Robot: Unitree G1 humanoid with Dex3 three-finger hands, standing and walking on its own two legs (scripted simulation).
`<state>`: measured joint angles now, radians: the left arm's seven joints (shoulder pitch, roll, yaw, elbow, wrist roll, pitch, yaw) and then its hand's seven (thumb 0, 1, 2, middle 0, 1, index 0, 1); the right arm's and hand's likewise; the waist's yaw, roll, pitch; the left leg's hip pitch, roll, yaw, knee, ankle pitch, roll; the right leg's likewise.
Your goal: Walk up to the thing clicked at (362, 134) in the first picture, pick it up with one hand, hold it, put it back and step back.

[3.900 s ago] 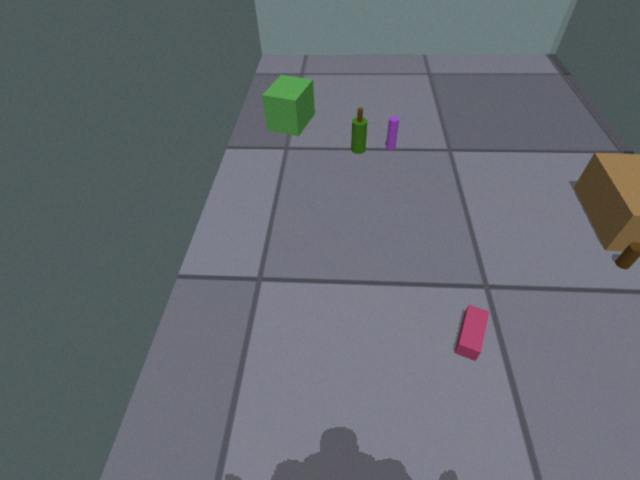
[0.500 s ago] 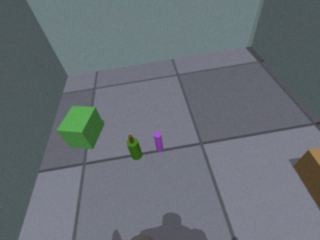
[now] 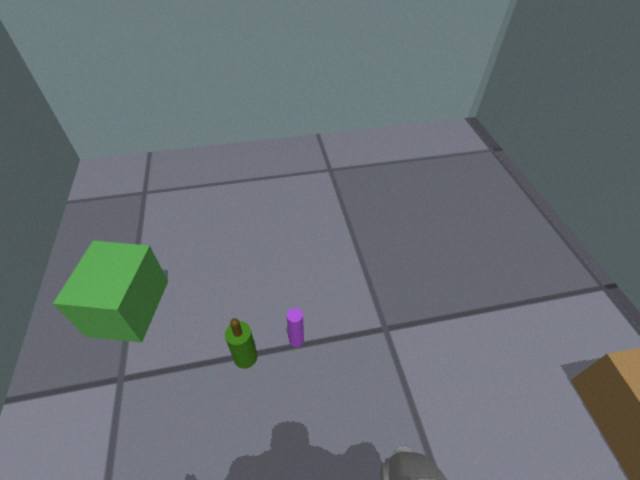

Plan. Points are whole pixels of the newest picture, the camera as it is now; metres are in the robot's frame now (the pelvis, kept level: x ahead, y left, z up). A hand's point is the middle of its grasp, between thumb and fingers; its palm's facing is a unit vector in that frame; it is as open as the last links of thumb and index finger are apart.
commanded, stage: walk up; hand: left
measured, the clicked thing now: (240, 340) +0.61 +0.25 -0.65
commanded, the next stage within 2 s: none
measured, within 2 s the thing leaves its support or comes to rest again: neither
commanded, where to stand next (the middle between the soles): +0.26 -0.01 m, yaw +1 degrees
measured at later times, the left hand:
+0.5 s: hand (141, 449) +0.21 +0.28 -0.15, palm faces -0.01 -0.92 -0.38, open 7.4 cm
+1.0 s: hand (165, 390) +0.29 +0.27 -0.16, palm faces -0.04 -0.93 -0.36, open 7.4 cm
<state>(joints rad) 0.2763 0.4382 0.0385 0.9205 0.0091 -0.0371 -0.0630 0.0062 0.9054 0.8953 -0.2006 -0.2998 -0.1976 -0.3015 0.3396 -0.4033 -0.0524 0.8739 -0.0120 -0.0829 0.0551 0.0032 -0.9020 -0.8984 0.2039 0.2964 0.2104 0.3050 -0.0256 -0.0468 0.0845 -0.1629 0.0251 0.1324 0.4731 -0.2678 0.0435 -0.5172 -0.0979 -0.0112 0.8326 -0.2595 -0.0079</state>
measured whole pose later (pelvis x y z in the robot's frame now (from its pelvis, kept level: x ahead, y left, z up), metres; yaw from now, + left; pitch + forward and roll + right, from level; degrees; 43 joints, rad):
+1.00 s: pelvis +0.23 +0.00 -0.01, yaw -1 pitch -2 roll +0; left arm 0.16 0.37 0.00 1.05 0.00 -0.02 -0.01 0.01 0.90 0.90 -0.20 -0.30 -0.20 -0.30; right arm 0.14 -0.37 0.00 1.05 0.01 -0.03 0.02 0.00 -0.91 -0.90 0.20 0.30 0.21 0.30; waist 0.01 0.02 0.07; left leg -0.28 0.05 0.04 0.58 -0.27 -0.01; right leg -0.25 -0.04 -0.02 0.57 -0.29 0.03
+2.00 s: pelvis +0.25 +0.00 +0.01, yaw +0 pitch -2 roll +0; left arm 0.08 0.34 0.01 1.17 0.01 0.00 -0.01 0.00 0.90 0.90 -0.20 -0.30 -0.20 -0.30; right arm 0.08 -0.35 0.00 1.18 -0.01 -0.02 0.01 0.00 -0.90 -0.90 0.20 0.30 0.21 0.30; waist 0.00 0.00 0.04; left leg -0.13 0.04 0.04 0.33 -0.16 -0.02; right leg -0.09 -0.04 -0.04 0.32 -0.19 0.03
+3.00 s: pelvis +0.24 +0.00 +0.01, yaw +0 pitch -2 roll +0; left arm 0.11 0.36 -0.01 1.13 0.01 -0.01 -0.01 0.00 0.90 0.90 -0.20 -0.30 -0.20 -0.30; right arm 0.09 -0.35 -0.01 1.16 -0.01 -0.01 0.02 0.00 -0.91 -0.90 0.20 0.30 0.21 0.30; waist 0.00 0.00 0.04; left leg -0.11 0.04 0.04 0.31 -0.15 -0.03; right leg -0.08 -0.03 -0.04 0.31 -0.18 0.02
